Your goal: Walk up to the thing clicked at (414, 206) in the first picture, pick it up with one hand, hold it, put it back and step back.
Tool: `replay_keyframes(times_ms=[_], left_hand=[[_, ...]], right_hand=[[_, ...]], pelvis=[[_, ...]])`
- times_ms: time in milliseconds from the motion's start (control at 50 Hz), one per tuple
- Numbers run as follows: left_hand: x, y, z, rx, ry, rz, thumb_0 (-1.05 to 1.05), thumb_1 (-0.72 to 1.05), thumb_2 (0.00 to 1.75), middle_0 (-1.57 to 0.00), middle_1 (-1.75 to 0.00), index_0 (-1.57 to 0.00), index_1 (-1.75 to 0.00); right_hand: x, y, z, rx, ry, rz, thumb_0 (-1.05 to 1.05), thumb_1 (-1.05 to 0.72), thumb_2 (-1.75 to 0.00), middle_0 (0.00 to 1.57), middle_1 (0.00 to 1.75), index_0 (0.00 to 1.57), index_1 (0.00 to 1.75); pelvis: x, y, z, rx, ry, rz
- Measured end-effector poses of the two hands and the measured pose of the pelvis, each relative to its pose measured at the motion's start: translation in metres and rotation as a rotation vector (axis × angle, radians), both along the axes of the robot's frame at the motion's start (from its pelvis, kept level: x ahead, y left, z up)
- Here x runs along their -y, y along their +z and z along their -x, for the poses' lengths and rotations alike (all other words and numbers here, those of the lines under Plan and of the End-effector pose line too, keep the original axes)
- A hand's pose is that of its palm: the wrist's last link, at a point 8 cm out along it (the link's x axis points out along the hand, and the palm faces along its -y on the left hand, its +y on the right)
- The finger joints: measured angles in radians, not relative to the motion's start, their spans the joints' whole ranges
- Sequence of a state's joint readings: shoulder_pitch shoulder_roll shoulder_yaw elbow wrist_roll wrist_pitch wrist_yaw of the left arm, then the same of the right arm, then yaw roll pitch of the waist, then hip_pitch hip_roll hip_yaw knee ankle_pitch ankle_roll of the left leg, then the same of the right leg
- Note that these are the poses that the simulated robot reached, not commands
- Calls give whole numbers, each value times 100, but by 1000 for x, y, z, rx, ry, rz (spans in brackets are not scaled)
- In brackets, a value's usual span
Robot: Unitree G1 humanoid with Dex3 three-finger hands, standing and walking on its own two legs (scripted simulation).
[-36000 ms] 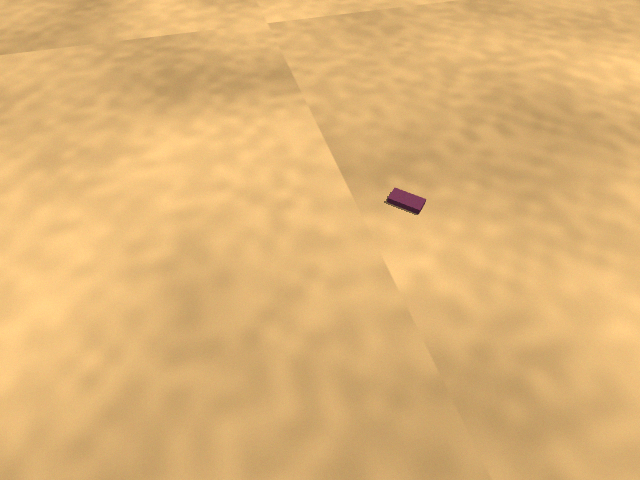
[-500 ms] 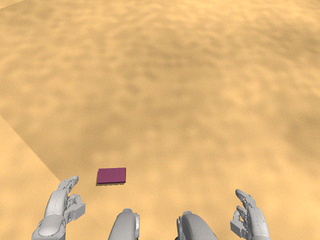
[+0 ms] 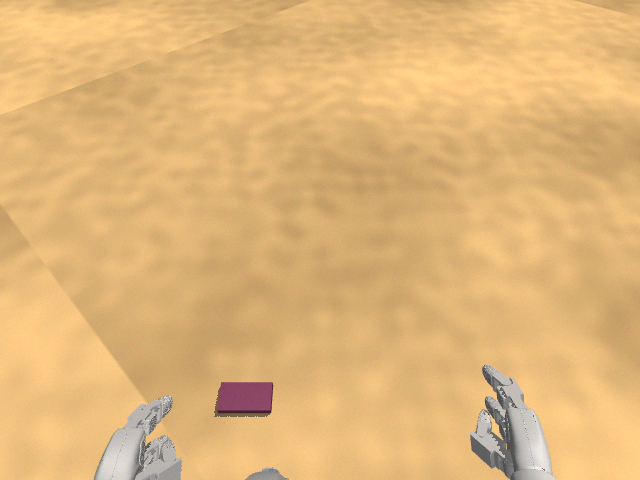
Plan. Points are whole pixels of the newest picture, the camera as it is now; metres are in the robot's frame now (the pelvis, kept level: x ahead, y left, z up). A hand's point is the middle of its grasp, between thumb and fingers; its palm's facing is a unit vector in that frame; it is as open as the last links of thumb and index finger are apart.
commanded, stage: home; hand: left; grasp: from above
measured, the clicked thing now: (245, 397) +0.45 +0.21 -0.70
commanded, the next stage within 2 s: stand in 1.74 s
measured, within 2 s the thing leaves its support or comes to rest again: neither
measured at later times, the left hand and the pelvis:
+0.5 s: hand (180, 468) +0.16 +0.18 -0.05, palm faces +0.03 -0.98 -0.20, open 7.4 cm; pelvis -0.01 +0.00 +0.00, yaw -1 degrees
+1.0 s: hand (179, 468) +0.16 +0.18 -0.05, palm faces +0.03 -0.98 -0.19, open 7.4 cm; pelvis +0.00 +0.00 +0.00, yaw -1 degrees
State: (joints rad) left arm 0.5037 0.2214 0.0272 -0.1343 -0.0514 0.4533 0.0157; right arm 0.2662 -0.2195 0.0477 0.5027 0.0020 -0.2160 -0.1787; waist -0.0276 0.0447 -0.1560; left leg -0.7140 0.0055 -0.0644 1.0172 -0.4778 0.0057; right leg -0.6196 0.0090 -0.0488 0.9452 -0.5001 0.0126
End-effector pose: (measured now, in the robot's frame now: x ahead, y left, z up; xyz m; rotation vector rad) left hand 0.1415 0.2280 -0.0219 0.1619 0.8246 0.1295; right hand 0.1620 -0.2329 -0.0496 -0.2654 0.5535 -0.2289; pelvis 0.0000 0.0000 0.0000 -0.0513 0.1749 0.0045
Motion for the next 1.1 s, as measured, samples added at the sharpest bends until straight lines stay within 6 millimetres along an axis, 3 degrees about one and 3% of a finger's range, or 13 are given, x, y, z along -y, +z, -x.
replay_keyframes(times_ms=[460, 1100], left_hand=[[3, 1, 0, 11, -22, -6, 2, 91, 90, -20, -30, -20, -29], [2, 0, -3, 12, -24, -4, 2, 91, 90, -20, -30, -20, -30]], right_hand=[[7, -11, 28, -55, -39, -4, 1, -90, -90, 21, 30, 20, 30], [5, -9, 19, -37, -33, -3, 1, -90, -90, 21, 30, 20, 30]], pelvis=[[1, -1, 6, 10, -10, -3], [0, -2, 2, 4, -13, -3]])
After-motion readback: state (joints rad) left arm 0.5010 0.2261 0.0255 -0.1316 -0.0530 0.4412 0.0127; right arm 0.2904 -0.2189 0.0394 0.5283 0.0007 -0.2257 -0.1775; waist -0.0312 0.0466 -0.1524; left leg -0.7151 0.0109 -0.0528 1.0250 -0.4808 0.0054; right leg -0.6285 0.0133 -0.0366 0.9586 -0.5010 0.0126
